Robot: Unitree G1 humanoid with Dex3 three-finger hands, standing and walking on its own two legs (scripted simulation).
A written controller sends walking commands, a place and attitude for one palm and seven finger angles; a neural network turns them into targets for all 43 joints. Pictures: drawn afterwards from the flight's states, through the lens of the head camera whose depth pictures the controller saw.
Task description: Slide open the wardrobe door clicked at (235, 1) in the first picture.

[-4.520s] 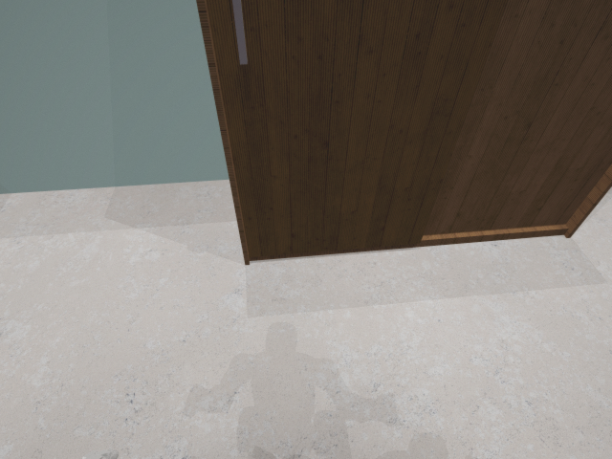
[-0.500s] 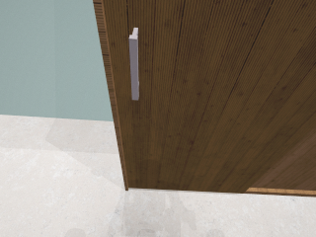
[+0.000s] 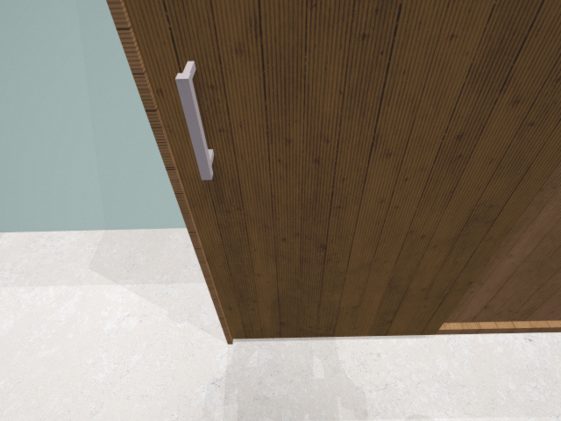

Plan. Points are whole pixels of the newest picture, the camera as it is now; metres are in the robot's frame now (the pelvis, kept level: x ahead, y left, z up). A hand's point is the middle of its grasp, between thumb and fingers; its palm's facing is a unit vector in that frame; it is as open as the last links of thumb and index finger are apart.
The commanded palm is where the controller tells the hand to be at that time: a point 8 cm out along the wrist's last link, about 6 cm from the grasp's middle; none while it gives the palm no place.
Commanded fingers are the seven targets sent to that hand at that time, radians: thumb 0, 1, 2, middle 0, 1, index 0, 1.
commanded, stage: come to a stop and stand still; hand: left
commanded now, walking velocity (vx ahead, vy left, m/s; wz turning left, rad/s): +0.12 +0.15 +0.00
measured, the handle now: (199, 124) +0.50 +0.17 +0.19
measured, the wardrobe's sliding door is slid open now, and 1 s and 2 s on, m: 0.00 0.00 0.00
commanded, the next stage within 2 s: look again from close up in 1.42 s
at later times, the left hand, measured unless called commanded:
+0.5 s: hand out of the picture +0.00 +0.22 -0.17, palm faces +0.03 -0.97 -0.25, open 7.4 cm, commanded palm none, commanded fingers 0.00 0.90 0.90 -0.20 -0.30 -0.20 -0.30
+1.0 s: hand out of the picture +0.04 +0.18 -0.17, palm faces +0.01 -0.97 -0.24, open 7.3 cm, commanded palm none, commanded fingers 0.00 0.90 0.90 -0.20 -0.30 -0.20 -0.30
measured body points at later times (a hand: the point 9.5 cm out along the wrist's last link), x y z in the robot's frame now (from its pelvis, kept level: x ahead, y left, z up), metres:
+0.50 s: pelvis +0.01 +0.03 -0.01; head +0.02 +0.02 +0.44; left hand +0.00 +0.27 -0.15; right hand +0.02 -0.19 -0.17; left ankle -0.03 +0.13 -0.74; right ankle +0.00 -0.13 -0.74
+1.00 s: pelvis +0.01 +0.00 +0.00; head +0.02 -0.02 +0.45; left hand +0.04 +0.23 -0.15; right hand +0.03 -0.23 -0.16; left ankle -0.03 +0.13 -0.74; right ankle +0.00 -0.13 -0.74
